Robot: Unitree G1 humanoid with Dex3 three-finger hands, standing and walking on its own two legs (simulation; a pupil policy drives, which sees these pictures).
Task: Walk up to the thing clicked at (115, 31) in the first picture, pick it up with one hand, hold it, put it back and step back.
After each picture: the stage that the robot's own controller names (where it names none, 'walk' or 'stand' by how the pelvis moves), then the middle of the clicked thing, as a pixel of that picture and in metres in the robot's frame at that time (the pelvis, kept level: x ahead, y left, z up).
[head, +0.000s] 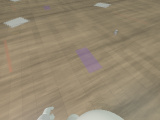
stand; (115, 32) +2.31 -0.63 -0.72
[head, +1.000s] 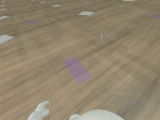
walk; (101, 37) +2.23 -0.12 -0.69
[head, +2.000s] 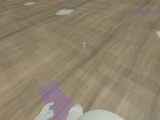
walk; (84, 45) +1.59 +0.28 -0.72
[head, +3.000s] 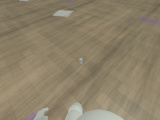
walk; (81, 61) +1.05 +0.26 -0.72
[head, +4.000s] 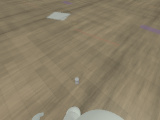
walk; (76, 80) +0.63 +0.20 -0.69
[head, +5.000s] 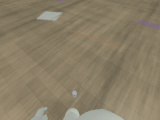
stand; (74, 94) +0.39 +0.19 -0.69
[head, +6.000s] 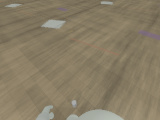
stand; (74, 103) +0.33 +0.19 -0.72
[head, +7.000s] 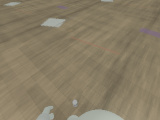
stand; (75, 103) +0.32 +0.18 -0.73
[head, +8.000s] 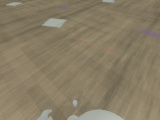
stand; (75, 103) +0.32 +0.18 -0.73
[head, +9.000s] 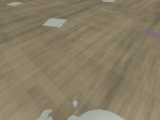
stand; (75, 104) +0.31 +0.18 -0.73
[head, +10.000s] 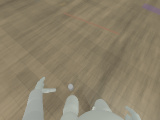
go down; (70, 87) +0.35 +0.19 -0.62
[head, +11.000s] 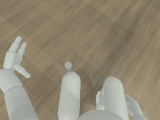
go down; (68, 66) +0.41 +0.21 -0.31
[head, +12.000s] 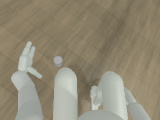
close in; (58, 61) +0.40 +0.23 -0.25
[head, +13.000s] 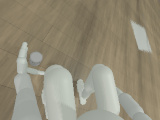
close; (35, 59) +0.39 +0.25 -0.22
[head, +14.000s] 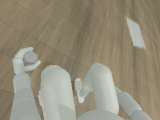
close; (30, 59) +0.38 +0.26 -0.22
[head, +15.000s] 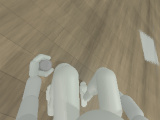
lift; (44, 66) +0.32 +0.25 -0.19
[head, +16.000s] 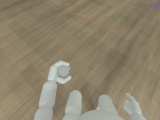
lift; (64, 74) +0.31 +0.19 +0.01
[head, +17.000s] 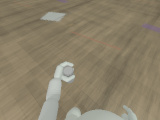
hold; (69, 75) +0.32 +0.17 +0.02
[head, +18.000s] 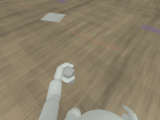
hold; (69, 75) +0.32 +0.17 +0.01
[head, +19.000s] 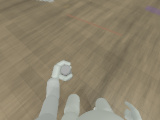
crouch; (66, 73) +0.34 +0.18 -0.04
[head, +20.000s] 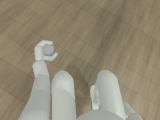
lower; (50, 53) +0.44 +0.24 -0.11
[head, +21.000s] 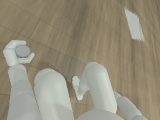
lower; (23, 54) +0.43 +0.27 -0.23
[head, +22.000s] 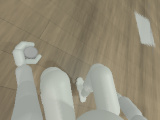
lower; (31, 54) +0.40 +0.27 -0.22
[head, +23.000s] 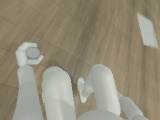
lower; (33, 55) +0.40 +0.27 -0.21
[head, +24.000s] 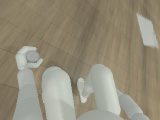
lower; (33, 59) +0.38 +0.27 -0.22
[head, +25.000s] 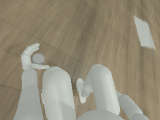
open; (37, 61) +0.38 +0.24 -0.23
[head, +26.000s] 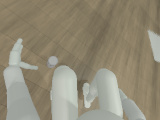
stand; (52, 62) +0.38 +0.22 -0.24
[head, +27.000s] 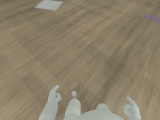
stand; (74, 94) +0.33 +0.16 -0.61
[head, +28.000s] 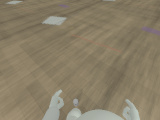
stand; (75, 102) +0.33 +0.16 -0.66
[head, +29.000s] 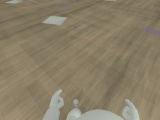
stand; (76, 103) +0.32 +0.16 -0.67
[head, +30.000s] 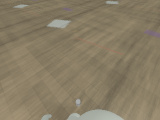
stand; (78, 102) +0.35 +0.16 -0.72
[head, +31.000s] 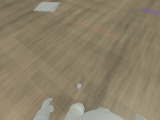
walk; (79, 86) +0.42 +0.14 -0.69
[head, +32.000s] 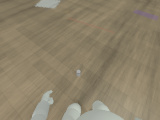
walk; (78, 73) +0.65 +0.15 -0.69
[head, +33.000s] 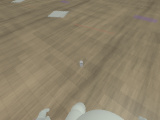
stand; (81, 63) +0.97 +0.25 -0.70
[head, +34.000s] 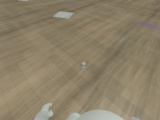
stand; (83, 65) +0.99 +0.15 -0.72
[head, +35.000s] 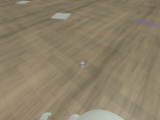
stand; (82, 64) +1.01 +0.18 -0.72
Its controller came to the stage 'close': yes
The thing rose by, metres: 0.72
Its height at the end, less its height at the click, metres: +0.00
